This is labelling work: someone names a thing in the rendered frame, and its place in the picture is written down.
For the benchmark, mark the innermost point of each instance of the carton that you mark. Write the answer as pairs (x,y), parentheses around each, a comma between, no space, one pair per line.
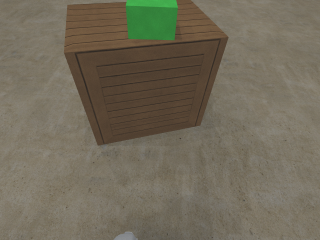
(151,19)

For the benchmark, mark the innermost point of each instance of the pedestal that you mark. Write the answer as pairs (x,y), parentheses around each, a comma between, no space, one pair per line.
(132,88)

